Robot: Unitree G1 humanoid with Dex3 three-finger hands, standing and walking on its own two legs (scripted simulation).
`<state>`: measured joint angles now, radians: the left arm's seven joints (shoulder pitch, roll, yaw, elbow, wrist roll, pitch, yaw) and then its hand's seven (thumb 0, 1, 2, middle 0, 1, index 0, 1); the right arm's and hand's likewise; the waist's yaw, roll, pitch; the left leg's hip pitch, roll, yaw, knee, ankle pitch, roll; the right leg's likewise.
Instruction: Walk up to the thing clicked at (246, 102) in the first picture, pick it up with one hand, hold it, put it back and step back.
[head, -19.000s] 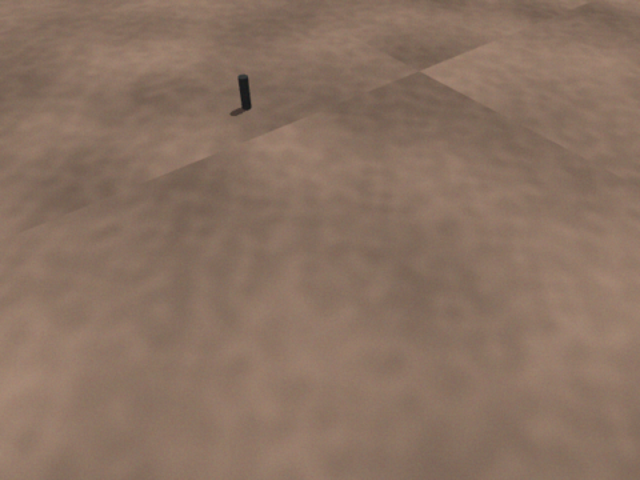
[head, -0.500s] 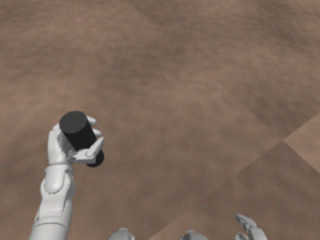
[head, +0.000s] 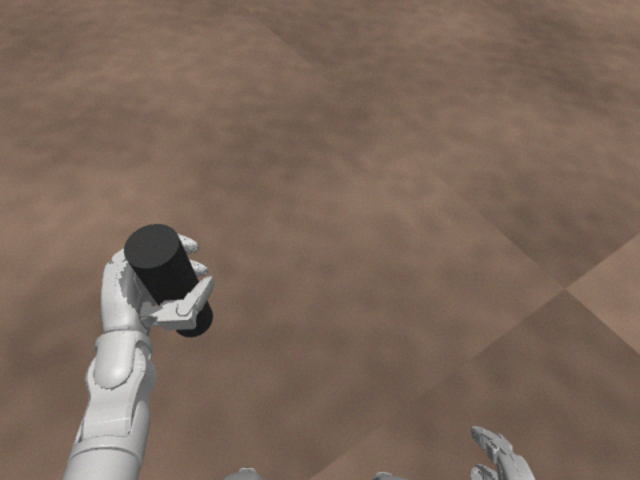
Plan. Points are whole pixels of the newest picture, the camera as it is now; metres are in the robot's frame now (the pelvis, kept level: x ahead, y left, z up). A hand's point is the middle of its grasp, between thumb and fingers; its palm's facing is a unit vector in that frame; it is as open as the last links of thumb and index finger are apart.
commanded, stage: hold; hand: left
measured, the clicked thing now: (176, 288) +0.33 +0.18 +0.04
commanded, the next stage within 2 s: none
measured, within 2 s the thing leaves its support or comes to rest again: neither
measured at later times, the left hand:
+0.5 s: hand (180, 278) +0.33 +0.17 +0.06, palm faces +0.15 -0.99 +0.02, open 7.5 cm
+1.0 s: hand (175, 286) +0.33 +0.17 +0.06, palm faces +0.15 -0.99 +0.02, open 7.5 cm
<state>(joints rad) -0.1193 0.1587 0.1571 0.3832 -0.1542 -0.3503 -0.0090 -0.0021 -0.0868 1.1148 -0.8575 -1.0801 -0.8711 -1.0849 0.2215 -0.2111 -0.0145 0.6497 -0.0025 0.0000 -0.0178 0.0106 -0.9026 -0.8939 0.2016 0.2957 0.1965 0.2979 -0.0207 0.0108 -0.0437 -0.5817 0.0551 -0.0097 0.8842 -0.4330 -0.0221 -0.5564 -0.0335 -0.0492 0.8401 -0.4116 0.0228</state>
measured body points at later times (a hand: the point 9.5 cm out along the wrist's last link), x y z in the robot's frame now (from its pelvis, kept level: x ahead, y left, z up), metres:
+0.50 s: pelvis +0.00 +0.00 +0.01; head +0.04 +0.01 +0.45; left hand +0.32 +0.22 +0.06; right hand +0.14 -0.24 -0.10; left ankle +0.01 +0.13 -0.70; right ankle +0.01 -0.14 -0.70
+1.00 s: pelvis +0.00 +0.01 +0.01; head +0.03 +0.02 +0.45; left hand +0.31 +0.23 +0.06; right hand +0.13 -0.23 -0.10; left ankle +0.01 +0.13 -0.70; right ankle +0.01 -0.14 -0.70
